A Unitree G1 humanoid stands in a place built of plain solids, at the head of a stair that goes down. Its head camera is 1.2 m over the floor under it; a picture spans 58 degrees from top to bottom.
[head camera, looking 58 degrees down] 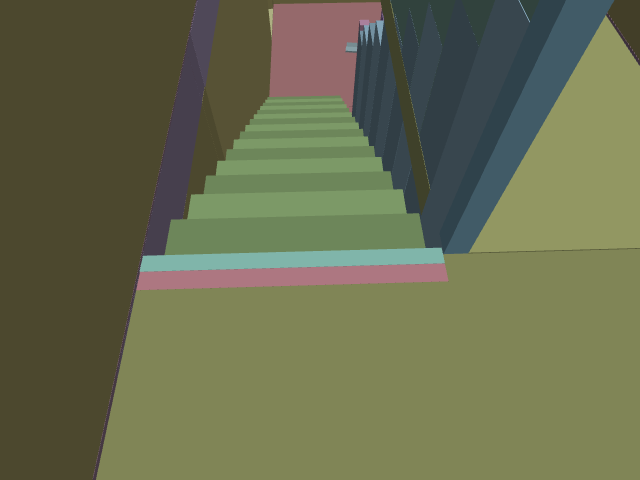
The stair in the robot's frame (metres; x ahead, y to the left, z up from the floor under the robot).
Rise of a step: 0.17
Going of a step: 0.26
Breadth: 0.96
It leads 2 degrees to the left of straight ahead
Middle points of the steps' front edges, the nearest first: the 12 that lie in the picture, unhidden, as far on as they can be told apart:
0.71 0.09 0.00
0.97 0.09 -0.17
1.23 0.10 -0.35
1.49 0.11 -0.52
1.75 0.12 -0.70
2.01 0.13 -0.87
2.27 0.14 -1.04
2.52 0.14 -1.22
2.78 0.15 -1.39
3.04 0.16 -1.57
3.30 0.17 -1.74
3.56 0.18 -1.91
